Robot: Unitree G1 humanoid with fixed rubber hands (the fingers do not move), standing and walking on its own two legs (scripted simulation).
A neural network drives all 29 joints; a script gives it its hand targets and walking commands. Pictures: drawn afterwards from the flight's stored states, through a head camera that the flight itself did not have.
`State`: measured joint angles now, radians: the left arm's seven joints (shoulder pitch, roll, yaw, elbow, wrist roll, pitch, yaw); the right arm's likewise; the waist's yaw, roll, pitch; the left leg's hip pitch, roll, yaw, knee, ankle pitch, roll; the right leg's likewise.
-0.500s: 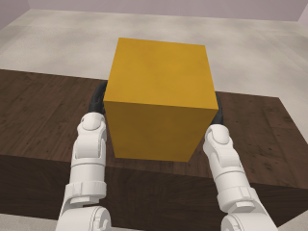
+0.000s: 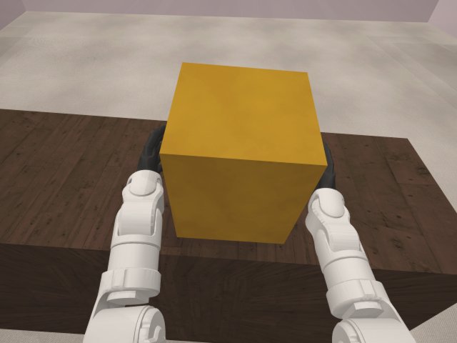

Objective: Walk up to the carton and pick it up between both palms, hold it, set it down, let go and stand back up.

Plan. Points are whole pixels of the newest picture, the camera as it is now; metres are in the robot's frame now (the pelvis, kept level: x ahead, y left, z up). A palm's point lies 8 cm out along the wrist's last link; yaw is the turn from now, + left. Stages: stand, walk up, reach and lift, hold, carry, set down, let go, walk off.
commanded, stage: set down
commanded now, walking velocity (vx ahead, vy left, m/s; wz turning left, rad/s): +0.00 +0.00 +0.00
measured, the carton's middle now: (237, 160) +0.40 -0.04 +0.13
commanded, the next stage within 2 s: none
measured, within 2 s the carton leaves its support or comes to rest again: rests again in 1.82 s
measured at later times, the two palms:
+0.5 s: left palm (163, 170) +0.41 +0.10 +0.11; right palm (326, 188) +0.35 -0.20 +0.11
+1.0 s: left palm (169, 174) +0.43 +0.09 +0.08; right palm (323, 194) +0.35 -0.20 +0.08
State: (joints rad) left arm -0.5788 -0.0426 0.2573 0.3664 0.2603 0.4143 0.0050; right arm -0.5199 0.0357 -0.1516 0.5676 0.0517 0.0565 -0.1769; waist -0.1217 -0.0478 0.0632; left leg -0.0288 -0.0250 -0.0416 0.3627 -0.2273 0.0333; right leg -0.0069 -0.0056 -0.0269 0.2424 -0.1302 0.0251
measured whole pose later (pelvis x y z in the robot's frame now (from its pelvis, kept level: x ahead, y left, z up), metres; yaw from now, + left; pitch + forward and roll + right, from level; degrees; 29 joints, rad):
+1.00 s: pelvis +0.01 +0.00 +0.00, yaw -1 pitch +2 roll -1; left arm -0.69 0.01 0.28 0.81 0.20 0.16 0.01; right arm -0.54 0.10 -0.31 0.70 -0.11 -0.01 -0.16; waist -0.15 -0.01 -0.02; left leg -0.15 -0.02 -0.01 0.34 -0.22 0.04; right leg -0.14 -0.01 -0.02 0.24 -0.12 0.03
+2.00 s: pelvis +0.01 +0.00 +0.00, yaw -2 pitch +9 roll -1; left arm -0.74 0.03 0.29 1.16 0.16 -0.20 0.04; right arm -0.53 0.12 -0.43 0.85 -0.23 -0.22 -0.14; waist -0.14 0.02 -0.06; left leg -0.31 -0.02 0.00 0.37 -0.21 0.03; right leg -0.30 -0.01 -0.02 0.27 -0.11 0.02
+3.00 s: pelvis -0.03 -0.01 -0.02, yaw -4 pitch +16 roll -1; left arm -0.95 0.40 -0.15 1.06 -0.39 0.10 0.00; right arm -0.81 -0.26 -0.04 0.85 0.34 0.13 -0.16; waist -0.14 0.02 -0.18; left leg -0.59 0.00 0.02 0.55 -0.23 0.02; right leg -0.61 0.01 -0.01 0.47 -0.13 0.00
